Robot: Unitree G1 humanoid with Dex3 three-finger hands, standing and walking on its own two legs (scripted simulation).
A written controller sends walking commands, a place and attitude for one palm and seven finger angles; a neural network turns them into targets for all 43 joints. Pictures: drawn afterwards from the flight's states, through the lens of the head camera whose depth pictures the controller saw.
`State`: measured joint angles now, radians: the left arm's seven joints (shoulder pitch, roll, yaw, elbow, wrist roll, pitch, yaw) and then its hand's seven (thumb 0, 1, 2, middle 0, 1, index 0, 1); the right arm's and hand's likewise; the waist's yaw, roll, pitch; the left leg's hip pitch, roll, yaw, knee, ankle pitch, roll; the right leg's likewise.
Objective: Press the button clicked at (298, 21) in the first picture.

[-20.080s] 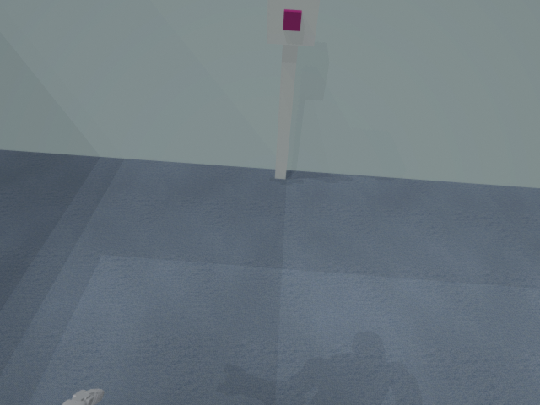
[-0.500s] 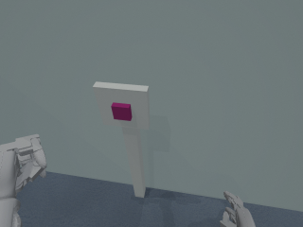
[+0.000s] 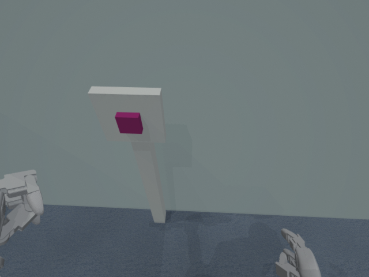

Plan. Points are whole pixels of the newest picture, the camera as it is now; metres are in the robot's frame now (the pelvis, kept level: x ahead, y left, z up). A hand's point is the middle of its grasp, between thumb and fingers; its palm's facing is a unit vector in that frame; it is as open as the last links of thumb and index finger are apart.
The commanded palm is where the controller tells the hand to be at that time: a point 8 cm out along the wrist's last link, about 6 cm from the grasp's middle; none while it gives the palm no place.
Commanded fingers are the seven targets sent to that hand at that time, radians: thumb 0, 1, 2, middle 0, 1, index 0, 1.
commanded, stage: step back with the hand held close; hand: left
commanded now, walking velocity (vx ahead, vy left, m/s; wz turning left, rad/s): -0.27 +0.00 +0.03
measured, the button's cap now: (129, 122) +0.49 +0.18 +0.05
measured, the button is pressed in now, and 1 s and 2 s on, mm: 0 0 0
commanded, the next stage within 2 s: stop stepping back and stand still in 1.04 s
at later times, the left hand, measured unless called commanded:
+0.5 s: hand out of the picture +0.12 +0.25 +0.16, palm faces +0.46 -0.75 -0.48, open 3.1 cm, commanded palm +0.05 +0.28 +0.18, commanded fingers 0.00 0.90 0.90 -1.30 -1.50 -1.30 -1.50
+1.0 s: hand out of the picture +0.07 +0.23 +0.16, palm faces +0.38 -0.82 -0.43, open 3.1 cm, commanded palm +0.00 +0.28 +0.18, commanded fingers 0.00 0.90 0.90 -1.30 -1.50 -1.30 -1.50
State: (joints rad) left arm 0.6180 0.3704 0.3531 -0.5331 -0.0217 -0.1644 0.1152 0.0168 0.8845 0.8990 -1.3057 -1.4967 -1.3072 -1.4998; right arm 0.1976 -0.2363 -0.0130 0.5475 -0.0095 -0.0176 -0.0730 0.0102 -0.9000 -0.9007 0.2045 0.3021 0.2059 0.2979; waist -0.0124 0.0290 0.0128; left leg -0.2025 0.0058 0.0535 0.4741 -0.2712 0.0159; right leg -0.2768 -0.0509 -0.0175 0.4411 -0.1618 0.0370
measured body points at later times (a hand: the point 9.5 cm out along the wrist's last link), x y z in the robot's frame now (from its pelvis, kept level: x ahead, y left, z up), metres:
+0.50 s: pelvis -0.07 +0.00 -0.02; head -0.06 +0.00 +0.43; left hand +0.09 +0.29 +0.19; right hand +0.11 -0.23 -0.09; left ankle -0.01 +0.11 -0.74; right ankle +0.03 -0.14 -0.74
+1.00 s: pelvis -0.13 -0.01 -0.01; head -0.10 +0.02 +0.44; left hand +0.04 +0.27 +0.19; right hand +0.05 -0.23 -0.09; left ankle -0.07 +0.10 -0.73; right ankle -0.13 -0.14 -0.74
